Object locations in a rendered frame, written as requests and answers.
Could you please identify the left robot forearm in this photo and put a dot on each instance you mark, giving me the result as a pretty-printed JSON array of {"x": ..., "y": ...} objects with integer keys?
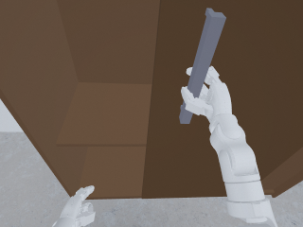
[{"x": 64, "y": 222}]

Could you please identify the right robot forearm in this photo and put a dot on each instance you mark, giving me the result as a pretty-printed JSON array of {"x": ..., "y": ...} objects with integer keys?
[{"x": 245, "y": 196}]

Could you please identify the robot right hand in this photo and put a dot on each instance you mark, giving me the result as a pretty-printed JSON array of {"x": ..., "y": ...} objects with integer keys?
[{"x": 217, "y": 96}]

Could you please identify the handle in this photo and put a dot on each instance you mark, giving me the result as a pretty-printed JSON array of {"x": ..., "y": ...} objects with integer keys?
[{"x": 211, "y": 34}]

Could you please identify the robot left hand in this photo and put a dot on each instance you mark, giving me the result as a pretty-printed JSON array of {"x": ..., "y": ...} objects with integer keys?
[{"x": 81, "y": 214}]

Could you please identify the wardrobe door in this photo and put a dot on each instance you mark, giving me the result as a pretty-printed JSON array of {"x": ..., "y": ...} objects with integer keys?
[
  {"x": 284, "y": 172},
  {"x": 259, "y": 57}
]

